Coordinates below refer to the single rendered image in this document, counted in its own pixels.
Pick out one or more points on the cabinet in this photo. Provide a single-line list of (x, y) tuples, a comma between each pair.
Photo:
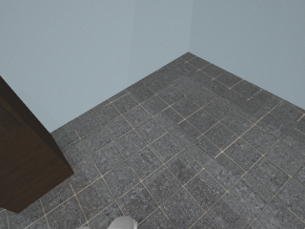
[(31, 163)]

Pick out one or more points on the drawer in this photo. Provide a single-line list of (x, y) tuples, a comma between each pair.
[(8, 124)]

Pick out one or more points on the left robot thigh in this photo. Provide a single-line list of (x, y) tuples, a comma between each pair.
[(124, 222)]

